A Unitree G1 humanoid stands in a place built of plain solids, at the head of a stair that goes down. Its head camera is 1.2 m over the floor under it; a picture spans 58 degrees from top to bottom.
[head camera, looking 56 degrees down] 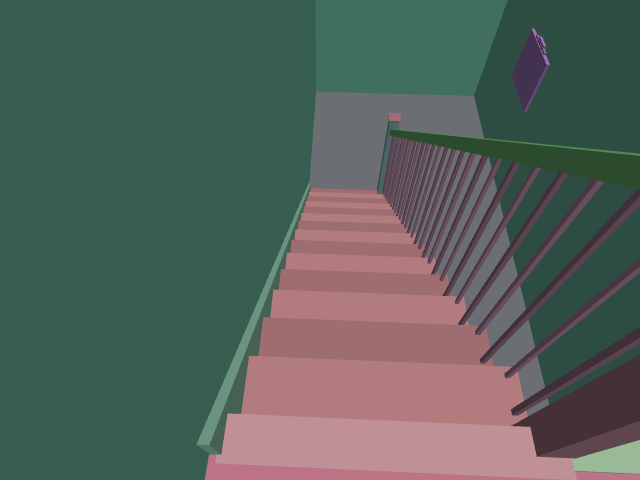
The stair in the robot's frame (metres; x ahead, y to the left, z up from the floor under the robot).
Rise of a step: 0.19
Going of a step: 0.22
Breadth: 0.87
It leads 2 degrees to the right of straight ahead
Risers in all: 15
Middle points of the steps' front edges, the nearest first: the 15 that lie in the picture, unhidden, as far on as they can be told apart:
0.24 -0.15 0.00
0.46 -0.20 -0.20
0.69 -0.21 -0.39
0.91 -0.22 -0.58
1.13 -0.23 -0.78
1.35 -0.24 -0.97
1.58 -0.25 -1.16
1.80 -0.26 -1.36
2.02 -0.27 -1.55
2.25 -0.28 -1.74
2.47 -0.29 -1.94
2.69 -0.30 -2.13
2.91 -0.31 -2.32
3.14 -0.31 -2.52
3.36 -0.28 -2.71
